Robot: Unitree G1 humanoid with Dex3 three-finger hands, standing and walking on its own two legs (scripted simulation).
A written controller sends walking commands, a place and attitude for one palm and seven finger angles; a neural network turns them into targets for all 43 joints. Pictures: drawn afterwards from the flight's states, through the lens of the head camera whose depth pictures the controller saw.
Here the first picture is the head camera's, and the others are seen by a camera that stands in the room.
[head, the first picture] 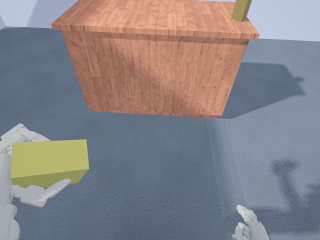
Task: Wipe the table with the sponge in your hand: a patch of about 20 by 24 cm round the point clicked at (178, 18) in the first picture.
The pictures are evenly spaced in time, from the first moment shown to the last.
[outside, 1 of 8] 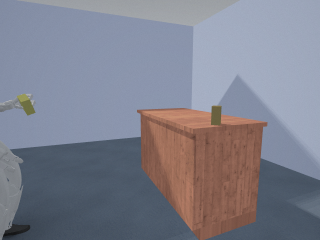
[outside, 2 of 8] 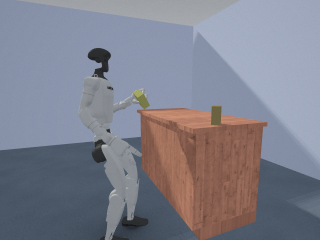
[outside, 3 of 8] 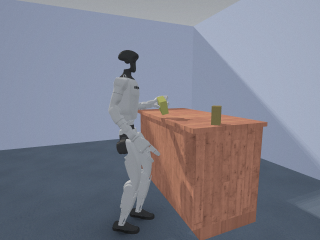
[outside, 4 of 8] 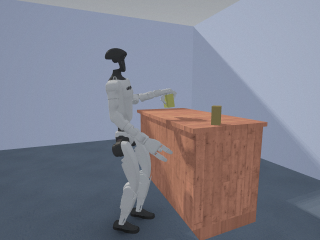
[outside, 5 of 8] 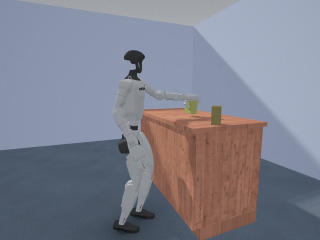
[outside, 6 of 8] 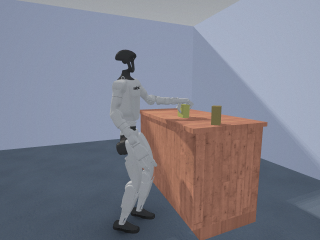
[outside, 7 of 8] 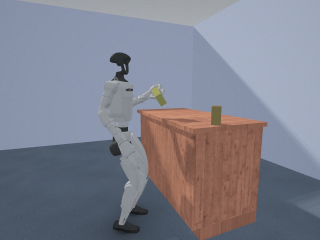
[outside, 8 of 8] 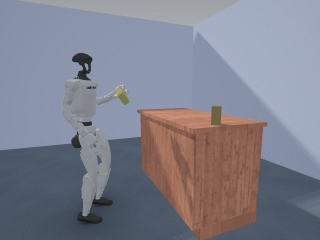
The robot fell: no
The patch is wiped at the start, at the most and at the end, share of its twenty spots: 0.00 0.95 0.95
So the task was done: yes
